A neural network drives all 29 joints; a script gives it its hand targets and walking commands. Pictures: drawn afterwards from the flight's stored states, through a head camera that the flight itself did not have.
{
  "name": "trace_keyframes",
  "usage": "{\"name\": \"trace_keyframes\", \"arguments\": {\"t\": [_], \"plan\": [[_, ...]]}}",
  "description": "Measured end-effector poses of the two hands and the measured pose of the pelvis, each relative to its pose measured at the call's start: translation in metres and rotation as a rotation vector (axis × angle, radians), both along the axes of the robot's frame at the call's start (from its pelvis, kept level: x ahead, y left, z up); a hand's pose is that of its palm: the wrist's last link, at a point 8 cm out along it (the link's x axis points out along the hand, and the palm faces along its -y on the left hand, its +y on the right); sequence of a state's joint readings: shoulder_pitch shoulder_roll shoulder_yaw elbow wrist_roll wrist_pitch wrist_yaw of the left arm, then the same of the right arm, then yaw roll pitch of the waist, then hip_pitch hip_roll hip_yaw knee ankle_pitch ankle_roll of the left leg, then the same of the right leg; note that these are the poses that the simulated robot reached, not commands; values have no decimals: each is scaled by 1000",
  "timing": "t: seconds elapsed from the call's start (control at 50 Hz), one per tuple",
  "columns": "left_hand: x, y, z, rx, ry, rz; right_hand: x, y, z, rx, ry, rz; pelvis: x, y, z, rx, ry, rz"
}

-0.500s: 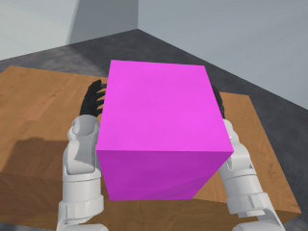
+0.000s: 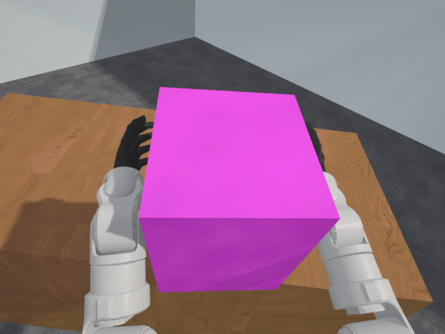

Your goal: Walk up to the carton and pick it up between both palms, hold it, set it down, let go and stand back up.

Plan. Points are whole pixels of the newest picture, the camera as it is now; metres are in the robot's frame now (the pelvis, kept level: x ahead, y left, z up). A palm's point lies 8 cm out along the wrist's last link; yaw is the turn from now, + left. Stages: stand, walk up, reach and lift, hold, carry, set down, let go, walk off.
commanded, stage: hold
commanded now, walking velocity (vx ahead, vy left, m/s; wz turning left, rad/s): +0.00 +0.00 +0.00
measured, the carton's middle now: (223, 197) +0.31 +0.00 +0.14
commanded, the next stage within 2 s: set down in 0.58 s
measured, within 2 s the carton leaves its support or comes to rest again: neither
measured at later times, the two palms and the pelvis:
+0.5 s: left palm (132, 163) +0.35 +0.14 +0.18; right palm (313, 166) +0.35 -0.15 +0.17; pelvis +0.00 +0.00 +0.00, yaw +0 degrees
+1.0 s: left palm (131, 179) +0.37 +0.16 +0.12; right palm (295, 179) +0.37 -0.13 +0.12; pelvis +0.02 +0.00 +0.00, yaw +0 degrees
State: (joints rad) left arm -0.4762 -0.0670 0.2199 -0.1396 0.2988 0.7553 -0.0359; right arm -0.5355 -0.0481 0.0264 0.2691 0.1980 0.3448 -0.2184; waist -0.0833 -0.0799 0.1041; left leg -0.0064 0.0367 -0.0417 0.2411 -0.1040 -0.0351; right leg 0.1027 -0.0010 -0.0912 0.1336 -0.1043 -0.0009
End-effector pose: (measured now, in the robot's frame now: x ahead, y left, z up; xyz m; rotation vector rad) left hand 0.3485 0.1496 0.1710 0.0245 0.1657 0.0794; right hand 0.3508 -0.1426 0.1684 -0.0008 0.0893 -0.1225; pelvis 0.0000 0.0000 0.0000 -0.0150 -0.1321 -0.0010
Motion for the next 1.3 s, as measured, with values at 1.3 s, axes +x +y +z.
{"name": "trace_keyframes", "arguments": {"t": [1.3], "plan": [[43,-6,-41,32,-88,-25,36,-6,-38,-12,-119,-18,33,-3,1,10,40,10]]}}
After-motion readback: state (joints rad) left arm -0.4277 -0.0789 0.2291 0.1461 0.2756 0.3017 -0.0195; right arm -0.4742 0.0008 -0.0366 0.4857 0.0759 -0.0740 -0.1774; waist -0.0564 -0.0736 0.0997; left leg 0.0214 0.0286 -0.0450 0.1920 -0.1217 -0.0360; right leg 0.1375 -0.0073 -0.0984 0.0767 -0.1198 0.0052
